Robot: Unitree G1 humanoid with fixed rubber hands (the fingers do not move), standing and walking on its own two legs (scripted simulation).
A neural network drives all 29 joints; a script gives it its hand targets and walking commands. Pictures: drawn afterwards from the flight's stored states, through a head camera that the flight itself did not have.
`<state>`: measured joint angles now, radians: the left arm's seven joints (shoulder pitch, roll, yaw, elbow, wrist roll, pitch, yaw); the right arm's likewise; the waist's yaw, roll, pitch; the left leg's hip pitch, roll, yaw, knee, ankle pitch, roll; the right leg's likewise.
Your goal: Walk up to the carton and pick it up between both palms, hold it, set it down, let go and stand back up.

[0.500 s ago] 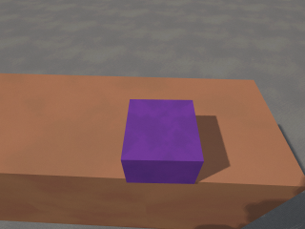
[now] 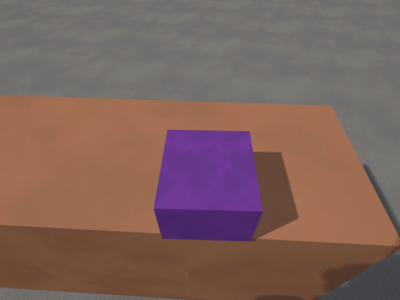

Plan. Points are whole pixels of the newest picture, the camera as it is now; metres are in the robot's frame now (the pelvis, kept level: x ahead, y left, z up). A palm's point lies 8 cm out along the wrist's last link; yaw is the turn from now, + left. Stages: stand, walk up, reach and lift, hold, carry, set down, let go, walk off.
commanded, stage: stand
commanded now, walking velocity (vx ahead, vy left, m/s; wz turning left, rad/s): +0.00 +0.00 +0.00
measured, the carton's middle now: (207, 183) +0.39 +0.01 -0.01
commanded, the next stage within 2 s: reach and lift in 0.08 s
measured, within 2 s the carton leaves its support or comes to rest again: neither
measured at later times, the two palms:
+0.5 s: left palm out of the picture +0.15 +0.20 -0.14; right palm out of the picture +0.12 -0.16 -0.14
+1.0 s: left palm out of the picture +0.10 +0.21 -0.10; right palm out of the picture +0.07 -0.18 -0.10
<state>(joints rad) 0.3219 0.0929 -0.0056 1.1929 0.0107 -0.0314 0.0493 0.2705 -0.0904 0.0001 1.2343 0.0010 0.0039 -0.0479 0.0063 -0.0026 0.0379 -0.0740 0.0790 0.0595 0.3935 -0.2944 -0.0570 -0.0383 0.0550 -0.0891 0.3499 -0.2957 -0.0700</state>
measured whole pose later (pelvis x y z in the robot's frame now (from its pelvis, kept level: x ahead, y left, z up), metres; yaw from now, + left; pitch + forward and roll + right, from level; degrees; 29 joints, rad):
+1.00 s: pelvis -0.14 +0.03 -0.02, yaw +1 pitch +2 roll +0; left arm -0.20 0.13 -0.07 0.62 -0.05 0.56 0.16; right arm -0.18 -0.13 -0.09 0.98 0.02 0.16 0.09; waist 0.00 -0.11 0.01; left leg -0.46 -0.02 -0.05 0.58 -0.16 -0.02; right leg -0.46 0.02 0.03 0.62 -0.20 -0.01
